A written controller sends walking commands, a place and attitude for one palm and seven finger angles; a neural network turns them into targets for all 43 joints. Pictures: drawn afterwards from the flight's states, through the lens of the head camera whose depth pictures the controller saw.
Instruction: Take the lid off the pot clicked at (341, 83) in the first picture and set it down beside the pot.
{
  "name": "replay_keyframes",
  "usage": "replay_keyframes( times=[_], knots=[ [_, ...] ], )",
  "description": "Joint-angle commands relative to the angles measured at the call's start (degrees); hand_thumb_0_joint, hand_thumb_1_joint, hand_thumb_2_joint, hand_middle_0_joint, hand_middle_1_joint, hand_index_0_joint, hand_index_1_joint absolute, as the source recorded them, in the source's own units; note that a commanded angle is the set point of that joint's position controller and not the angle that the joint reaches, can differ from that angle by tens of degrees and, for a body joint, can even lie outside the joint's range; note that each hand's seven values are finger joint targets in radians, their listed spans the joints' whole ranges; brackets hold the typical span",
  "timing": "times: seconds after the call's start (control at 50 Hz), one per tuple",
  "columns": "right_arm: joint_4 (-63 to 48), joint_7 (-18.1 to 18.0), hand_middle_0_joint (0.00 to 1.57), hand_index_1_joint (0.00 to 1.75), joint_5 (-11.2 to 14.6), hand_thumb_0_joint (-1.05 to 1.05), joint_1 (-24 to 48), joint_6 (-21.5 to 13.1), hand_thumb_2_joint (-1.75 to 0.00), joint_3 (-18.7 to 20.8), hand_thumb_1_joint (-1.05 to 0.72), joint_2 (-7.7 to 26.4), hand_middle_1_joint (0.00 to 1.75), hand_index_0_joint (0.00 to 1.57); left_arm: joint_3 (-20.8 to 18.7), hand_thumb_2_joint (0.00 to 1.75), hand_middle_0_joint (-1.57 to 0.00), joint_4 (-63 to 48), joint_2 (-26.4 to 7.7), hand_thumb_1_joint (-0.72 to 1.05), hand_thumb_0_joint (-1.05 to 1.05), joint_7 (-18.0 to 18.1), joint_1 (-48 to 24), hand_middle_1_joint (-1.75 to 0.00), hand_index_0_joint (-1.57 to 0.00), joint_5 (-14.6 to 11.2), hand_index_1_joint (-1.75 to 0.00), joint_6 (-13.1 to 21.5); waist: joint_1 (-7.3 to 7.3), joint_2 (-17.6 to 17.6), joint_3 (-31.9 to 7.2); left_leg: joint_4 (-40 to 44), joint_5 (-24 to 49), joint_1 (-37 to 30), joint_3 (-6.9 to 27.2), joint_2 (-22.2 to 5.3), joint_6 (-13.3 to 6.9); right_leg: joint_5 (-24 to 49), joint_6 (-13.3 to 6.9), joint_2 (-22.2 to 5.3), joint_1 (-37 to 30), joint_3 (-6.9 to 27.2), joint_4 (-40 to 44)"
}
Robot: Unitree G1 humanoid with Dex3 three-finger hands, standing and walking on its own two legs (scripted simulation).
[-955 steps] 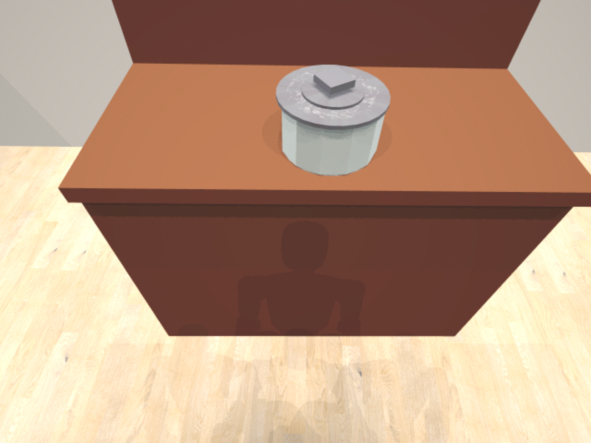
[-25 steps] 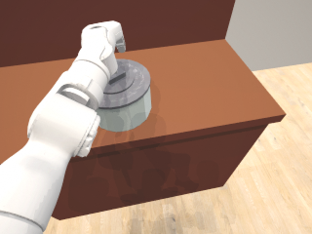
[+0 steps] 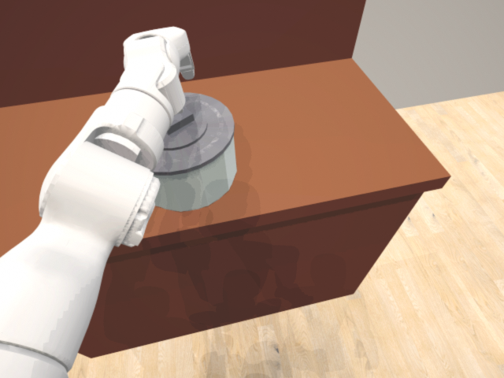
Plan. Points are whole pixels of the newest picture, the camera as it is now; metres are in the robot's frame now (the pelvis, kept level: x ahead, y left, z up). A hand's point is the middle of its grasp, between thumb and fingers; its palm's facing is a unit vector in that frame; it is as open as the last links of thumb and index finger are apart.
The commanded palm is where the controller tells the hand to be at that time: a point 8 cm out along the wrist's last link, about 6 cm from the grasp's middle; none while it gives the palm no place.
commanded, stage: move the open hand above the knob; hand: left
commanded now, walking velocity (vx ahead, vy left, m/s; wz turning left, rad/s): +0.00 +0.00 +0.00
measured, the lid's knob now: (171, 117) +0.52 +0.08 +0.14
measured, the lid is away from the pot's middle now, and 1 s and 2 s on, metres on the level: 0.00 0.00 0.00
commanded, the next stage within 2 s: none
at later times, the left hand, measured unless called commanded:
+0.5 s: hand (165, 91) +0.50 +0.08 +0.21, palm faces -0.28 -0.08 -0.96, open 10.3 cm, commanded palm +0.50 +0.07 +0.26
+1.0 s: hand (168, 89) +0.50 +0.07 +0.21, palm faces -0.28 -0.09 -0.96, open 10.3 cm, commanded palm +0.50 +0.07 +0.26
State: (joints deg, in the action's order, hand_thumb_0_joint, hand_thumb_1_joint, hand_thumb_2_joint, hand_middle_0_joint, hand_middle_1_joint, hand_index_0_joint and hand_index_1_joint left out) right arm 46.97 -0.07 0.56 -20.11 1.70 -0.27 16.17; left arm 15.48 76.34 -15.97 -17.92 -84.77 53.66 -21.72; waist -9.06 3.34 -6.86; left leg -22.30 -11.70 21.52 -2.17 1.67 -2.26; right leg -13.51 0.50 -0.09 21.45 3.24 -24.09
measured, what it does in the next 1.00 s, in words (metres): stands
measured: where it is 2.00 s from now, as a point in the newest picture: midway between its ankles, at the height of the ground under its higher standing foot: outside the picture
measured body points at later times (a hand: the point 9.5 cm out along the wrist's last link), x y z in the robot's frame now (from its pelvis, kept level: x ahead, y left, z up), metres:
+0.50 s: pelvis +0.00 +0.00 +0.00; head +0.03 -0.02 +0.45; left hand +0.50 +0.08 +0.26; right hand +0.04 -0.26 -0.14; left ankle -0.02 +0.10 -0.74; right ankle -0.03 -0.13 -0.74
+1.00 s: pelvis +0.00 +0.00 +0.00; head +0.03 -0.02 +0.45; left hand +0.51 +0.08 +0.26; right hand +0.02 -0.27 -0.14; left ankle -0.02 +0.10 -0.74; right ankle -0.03 -0.13 -0.74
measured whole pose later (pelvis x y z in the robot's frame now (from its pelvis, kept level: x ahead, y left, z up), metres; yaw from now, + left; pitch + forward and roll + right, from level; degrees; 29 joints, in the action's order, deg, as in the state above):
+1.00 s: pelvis +0.00 +0.00 +0.00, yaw +0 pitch +10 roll +1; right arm 46.1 -0.4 0.5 -18.9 1.9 -0.4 15.9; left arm 15.7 73.0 -16.1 -18.9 -82.3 53.5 -20.6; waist -8.1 3.3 -6.7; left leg -21.7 -11.6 20.1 -2.0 1.6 -2.1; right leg -13.5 0.3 0.0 20.1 3.1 -23.6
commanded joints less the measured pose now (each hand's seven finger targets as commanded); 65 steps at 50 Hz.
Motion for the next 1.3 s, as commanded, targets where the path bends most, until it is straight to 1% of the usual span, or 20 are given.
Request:
replay_keyframes(
  times=[0.0,0.04,0.1,0.14,0.24,0.3,0.4,0.48,0.54,0.6,0.68,0.74,0.78,0.86,0.94,1.02,1.08,1.14,1.24,1.28],
  knots=[
    [-4.59,-0.75,0.2,0.3,0.01,0.0,-2.09,-1.44,-0.9,2.61,-0.9,7.76,0.3,0.2,-0.08,1.19,-0.79,-11.15,-10.67,-0.22,0.0,1.7,-33.35,-0.08,-0.79,1.56,-0.08,0.48,-0.82,-7.28,-21.45,-1.64,21.02,-14.75,1.4,1.15,-2.94,20.78,-1.48,3.55,-5.62,-2.96,1.49],
    [-5.09,-0.84,0.2,0.3,-0.05,0.0,-1.88,-1.66,-0.9,2.46,-0.9,7.85,0.3,0.2,-2.6,1.19,-0.79,-13.04,-14.69,-0.22,0.0,1.76,-34.23,-0.08,-0.79,1.39,-0.08,0.57,0.02,-6.98,-23.38,-1.25,20.23,-13.8,0.7,1.57,-3.02,22.19,-1.42,3.28,-8.5,-2.44,1.28],
    [-4.92,-0.7,0.2,0.3,0.19,0.0,-1.65,-1.5,-0.9,2.37,-0.9,7.4,0.3,0.2,0.97,1.19,-0.79,-12.55,-9.83,-0.22,0.0,1.53,-33.82,-0.08,-0.79,1.81,-0.08,0.82,-0.86,-5.51,-20.59,-1.67,21.07,-14.46,1.09,1.27,-2.97,21.55,-1.55,3.37,-5.55,-2.85,1.39],
    [-5.16,-0.77,0.2,0.3,0.07,0.0,-1.3,-1.36,-0.9,2.42,-0.9,7.7,0.3,0.2,-1.45,1.19,-0.79,-10.88,-12.97,-0.22,0.0,1.36,-30.59,-0.08,-0.79,1.76,-0.08,0.46,0.11,-7.52,-21.15,-1.49,20.29,-13.32,0.65,1.52,-2.97,21.83,-1.48,3.31,-7.51,-2.64,1.39],
    [-5.82,-0.28,0.2,0.3,0.24,0.0,-0.76,-1.6,-0.9,2.7,-0.9,6.98,0.3,0.2,1.32,1.19,-0.79,-16.81,-9.17,-0.22,0.0,0.68,-33.42,-0.08,-0.79,1.14,-0.08,1.94,-0.2,-5.1,-23.35,-2.53,25.7,-18.13,1.51,1.01,-2.83,22.71,-1.4,3.34,-5.81,-2.84,1.01],
    [-5.12,-0.31,0.2,0.3,0.32,0.0,-0.55,-0.79,-0.9,2.34,-0.9,7.48,0.3,0.2,0.59,1.19,-0.79,-13.03,-9.23,-0.22,0.0,0.63,-31.42,-0.08,-0.79,0.38,-0.08,0.97,-0.57,-7.04,-18.85,-1.71,22.06,-15.07,1.11,1.27,-2.88,21.77,-1.42,3.34,-5.18,-3.13,1.56],
    [-4.73,-0.49,0.2,0.3,0.44,0.0,-0.06,-0.51,-0.9,2.11,-0.9,7.24,0.3,0.2,1.85,1.19,-0.79,-12.66,-8.11,-0.22,0.0,1.27,-33.89,-0.08,-0.79,1.23,-0.08,1.05,-1.43,-5.57,-19.09,-1.84,20.66,-15.73,1.78,1.1,-2.72,20.04,-1.71,3.32,-3.47,-3.1,1.43],
    [-5.35,-0.57,0.2,0.3,-0.04,0.0,-0.32,-0.83,-0.9,2.31,-0.9,7.13,0.3,0.2,-0.53,1.19,-0.79,-15.15,-10.64,-0.22,0.0,1.74,-34.74,-0.08,-0.79,0.67,-0.08,1.35,-0.24,-5.81,-24.1,-1.89,22.19,-16.72,1.59,1.35,-2.57,21.85,-1.73,3.18,-6.87,-2.82,1.07],
    [-5.02,-0.73,0.2,0.3,0.46,0.0,0.23,-0.22,-0.9,1.88,-0.9,7.34,0.3,0.2,0.56,1.19,-0.79,-10.95,-9.15,-0.22,0.0,1.98,-32.98,-0.08,-0.79,1.49,-0.08,-0.14,-1.11,-7.62,-19.39,-1.19,19.43,-13.65,1.06,1.33,-2.65,20.8,-1.6,3.25,-5.66,-3.02,1.36],
    [-5.73,-0.67,0.2,0.3,0.08,0.0,0.3,-0.57,-0.9,2.2,-0.9,7.07,0.3,0.2,0.07,1.19,-0.79,-14.61,-10.06,-0.22,0.0,1.61,-33.82,-0.08,-0.79,1.06,-0.08,0.68,-0.11,-5.44,-24.46,-2.04,24.21,-16.8,1.14,1.26,-2.71,23.34,-1.57,3.05,-7.19,-2.64,0.75],
    [-5.55,-0.69,0.2,0.3,0.0,0.0,-0.12,-0.24,-0.9,2.12,-0.9,7.42,0.3,0.2,-1.19,1.19,-0.79,-13.4,-11.42,-0.22,0.0,1.51,-31.6,-0.08,-0.79,1.1,-0.08,0.09,0.59,-7.25,-22.42,-1.23,22.59,-14.45,0.83,1.42,-2.65,23.13,-1.66,3.15,-8.49,-2.78,1.18],
    [-5.63,-0.86,0.2,0.3,0.45,0.0,0.58,-0.22,-0.9,1.9,-0.9,7.41,0.3,0.2,-0.07,1.19,-0.79,-12.56,-10.45,-0.22,0.0,1.39,-31.94,-0.08,-0.79,1.31,-0.08,-0.36,-0.41,-8.19,-19.34,-0.54,18.39,-13.1,0.63,1.44,-2.8,20.74,-1.5,3.17,-7.2,-2.85,1.68],
    [-5.98,-0.9,0.2,0.3,0.11,0.0,0.28,-0.6,-0.9,2.19,-0.9,7.1,0.3,0.2,0.2,1.19,-0.79,-15.36,-9.91,-0.22,0.0,1.2,-32.9,-0.08,-0.79,0.87,-0.08,0.65,0.22,-6.53,-22.1,-1.15,20.83,-15.14,0.99,1.43,-2.95,21.88,-1.62,3.11,-7.64,-2.62,1.53],
    [-5.4,-1.22,0.2,0.3,0.29,0.0,-0.22,-0.85,-0.9,2.01,-0.9,7.4,0.3,0.2,-0.97,1.19,-0.79,-13.15,-11.94,-0.22,0.0,1.47,-32.74,-0.08,-0.79,1.25,-0.08,0.34,-0.38,-8.0,-20.12,-0.36,17.82,-13.5,0.65,1.47,-2.95,20.51,-1.49,3.17,-7.62,-2.73,1.87],
    [-5.95,-0.99,0.2,0.3,0.09,0.0,-0.24,-1.46,-0.9,2.26,-0.9,6.97,0.3,0.2,-0.52,1.19,-0.79,-15.96,-11.69,-0.22,0.0,1.57,-32.96,-0.08,-0.79,1.59,-0.08,1.5,0.6,-5.48,-24.25,-1.38,22.87,-15.96,0.85,1.41,-2.86,22.98,-1.63,3.17,-8.66,-2.47,1.07],
    [-5.15,-0.57,0.2,0.3,0.33,0.0,-0.13,-0.48,-0.9,2.22,-0.9,7.67,0.3,0.2,0.07,1.19,-0.79,-11.15,-9.46,-0.22,0.0,1.34,-29.05,-0.08,-0.79,0.95,-0.08,-0.4,-0.14,-8.11,-18.1,-0.99,20.38,-13.37,0.47,1.37,-2.79,21.75,-1.47,3.43,-6.44,-3.13,1.82],
    [-5.62,-0.9,0.2,0.3,0.13,0.0,0.23,-0.71,-0.9,2.24,-0.9,7.36,0.3,0.2,-0.2,1.19,-0.79,-15.82,-10.88,-0.22,0.0,1.13,-34.89,-0.08,-0.79,0.49,-0.08,0.66,-0.32,-6.26,-21.86,-1.11,19.7,-14.84,0.92,1.54,-3.05,21.95,-1.59,3.05,-7.56,-2.58,1.6],
    [-5.07,-1.13,0.2,0.3,0.32,0.0,-0.38,-0.87,-0.9,2.2,-0.9,7.33,0.3,0.2,0.88,1.19,-0.79,-13.2,-9.8,-0.22,0.0,1.22,-33.89,-0.08,-0.79,1.91,-0.08,0.68,-1.22,-6.44,-20.68,-1.26,20.2,-15.43,1.26,1.2,-2.93,20.8,-1.57,3.25,-5.64,-2.72,1.64],
    [-4.95,-0.9,0.2,0.3,0.14,0.0,-0.42,-0.66,-0.9,2.16,-0.9,7.48,0.3,0.2,-0.27,1.19,-0.79,-12.12,-10.36,-0.22,0.0,1.6,-32.67,-0.08,-0.79,1.24,-0.08,0.38,-0.71,-6.19,-21.25,-1.37,21.34,-15.18,1.09,1.26,-2.72,21.63,-1.59,3.32,-6.18,-2.8,1.47],
    [-5.51,-0.72,0.2,0.3,-0.02,0.0,-0.4,-0.76,-0.9,2.38,-0.9,7.21,0.3,0.2,0.01,1.19,-0.79,-15.7,-9.96,-0.22,0.0,1.55,-34.34,-0.08,-0.79,1.09,-0.08,1.09,-0.12,-5.17,-24.78,-1.85,24.4,-17.15,1.42,1.1,-2.7,23.09,-1.61,3.18,-7.1,-2.71,1.07]
  ],
)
